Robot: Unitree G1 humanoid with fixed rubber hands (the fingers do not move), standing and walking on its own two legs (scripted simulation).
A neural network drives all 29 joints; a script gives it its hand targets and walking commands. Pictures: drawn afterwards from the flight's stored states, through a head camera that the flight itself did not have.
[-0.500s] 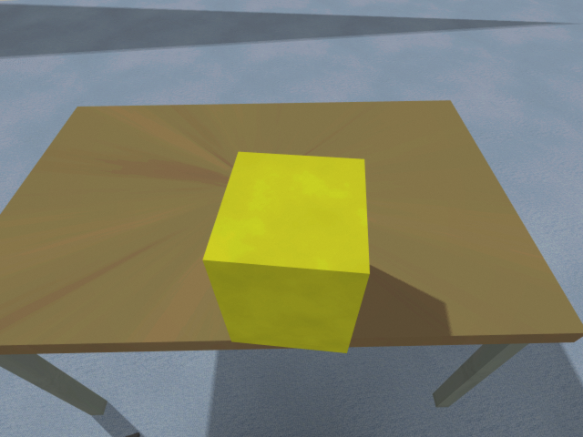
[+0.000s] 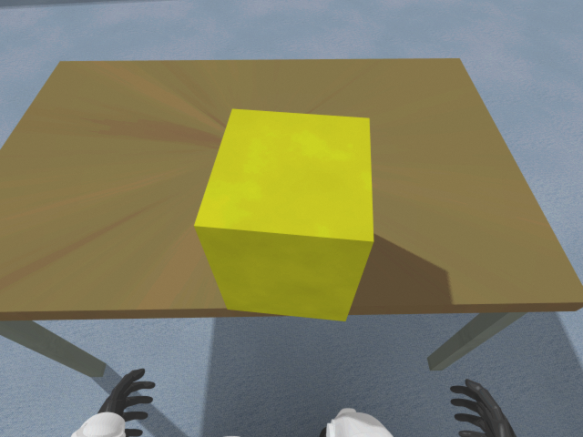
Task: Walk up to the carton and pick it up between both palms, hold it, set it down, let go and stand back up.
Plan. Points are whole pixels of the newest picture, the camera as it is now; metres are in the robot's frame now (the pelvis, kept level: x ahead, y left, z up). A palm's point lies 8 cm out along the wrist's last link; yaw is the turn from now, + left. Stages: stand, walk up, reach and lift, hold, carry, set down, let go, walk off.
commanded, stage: reach and lift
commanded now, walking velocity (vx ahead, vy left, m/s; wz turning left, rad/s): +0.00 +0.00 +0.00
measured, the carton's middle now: (292, 221) +0.42 +0.00 +0.01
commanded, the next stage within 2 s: none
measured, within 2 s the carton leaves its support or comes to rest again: neither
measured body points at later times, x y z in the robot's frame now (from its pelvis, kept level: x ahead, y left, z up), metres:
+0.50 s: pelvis +0.01 +0.00 +0.02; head +0.03 -0.01 +0.47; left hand +0.17 +0.27 -0.05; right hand +0.16 -0.22 -0.07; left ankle -0.03 +0.14 -0.71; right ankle +0.07 -0.10 -0.71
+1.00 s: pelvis +0.03 +0.03 +0.03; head +0.03 +0.03 +0.48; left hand +0.22 +0.25 -0.03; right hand +0.21 -0.19 -0.03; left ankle -0.03 +0.14 -0.71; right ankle +0.07 -0.10 -0.71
